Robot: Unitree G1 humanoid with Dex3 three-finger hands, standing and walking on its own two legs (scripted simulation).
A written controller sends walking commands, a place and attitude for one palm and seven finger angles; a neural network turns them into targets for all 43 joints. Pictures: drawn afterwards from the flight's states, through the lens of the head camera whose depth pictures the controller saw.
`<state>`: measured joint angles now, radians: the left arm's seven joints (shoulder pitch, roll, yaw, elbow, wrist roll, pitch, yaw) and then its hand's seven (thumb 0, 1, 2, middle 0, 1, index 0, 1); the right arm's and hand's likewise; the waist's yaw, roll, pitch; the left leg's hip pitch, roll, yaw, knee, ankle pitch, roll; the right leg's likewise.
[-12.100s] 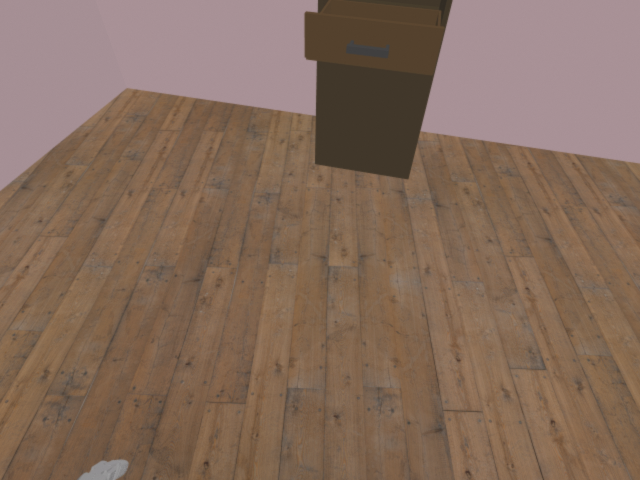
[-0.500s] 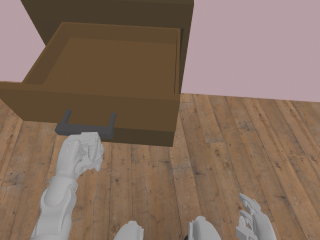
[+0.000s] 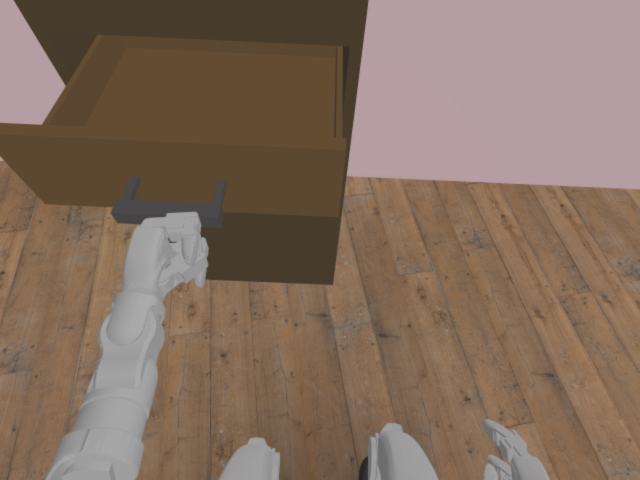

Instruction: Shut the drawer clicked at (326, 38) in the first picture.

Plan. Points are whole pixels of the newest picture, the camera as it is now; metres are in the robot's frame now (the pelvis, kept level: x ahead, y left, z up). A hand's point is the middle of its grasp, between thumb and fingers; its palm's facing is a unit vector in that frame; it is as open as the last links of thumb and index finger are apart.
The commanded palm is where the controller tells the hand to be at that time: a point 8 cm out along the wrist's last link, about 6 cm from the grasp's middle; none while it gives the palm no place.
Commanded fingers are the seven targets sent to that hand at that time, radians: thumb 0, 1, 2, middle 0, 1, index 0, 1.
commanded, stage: push the drawer shut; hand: left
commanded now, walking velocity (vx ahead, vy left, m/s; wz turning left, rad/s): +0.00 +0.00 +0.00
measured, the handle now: (173, 199) +0.45 +0.20 +0.05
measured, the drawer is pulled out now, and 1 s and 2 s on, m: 0.21 0.10 0.00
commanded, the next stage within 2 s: none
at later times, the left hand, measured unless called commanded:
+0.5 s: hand (208, 220) +0.43 +0.15 +0.05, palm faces -0.04 -1.00 -0.06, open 3.3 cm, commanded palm +0.42 +0.21 +0.05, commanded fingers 0.00 0.90 0.90 -1.40 -1.60 -1.40 -1.60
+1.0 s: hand (218, 184) +0.49 +0.15 +0.05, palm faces -0.04 -1.00 -0.06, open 3.4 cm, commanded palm +0.48 +0.20 +0.05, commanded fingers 0.00 0.90 0.90 -1.40 -1.60 -1.40 -1.60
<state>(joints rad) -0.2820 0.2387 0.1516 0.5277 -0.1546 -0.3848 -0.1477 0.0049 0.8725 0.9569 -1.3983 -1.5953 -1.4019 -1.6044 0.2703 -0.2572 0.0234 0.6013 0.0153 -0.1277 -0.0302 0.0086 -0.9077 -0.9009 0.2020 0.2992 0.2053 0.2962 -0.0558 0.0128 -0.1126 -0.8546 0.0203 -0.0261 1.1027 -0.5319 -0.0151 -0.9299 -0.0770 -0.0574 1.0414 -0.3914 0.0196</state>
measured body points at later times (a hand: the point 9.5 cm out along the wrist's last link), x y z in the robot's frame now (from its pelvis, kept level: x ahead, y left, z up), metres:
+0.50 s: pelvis +0.00 +0.00 +0.00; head +0.10 +0.00 +0.44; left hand +0.42 +0.21 +0.05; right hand +0.08 -0.27 -0.12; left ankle +0.00 +0.13 -0.66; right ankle +0.06 -0.14 -0.66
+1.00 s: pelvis -0.01 +0.00 -0.01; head +0.12 +0.00 +0.42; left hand +0.48 +0.20 +0.05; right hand +0.02 -0.27 -0.13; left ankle +0.00 +0.13 -0.66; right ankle +0.06 -0.14 -0.66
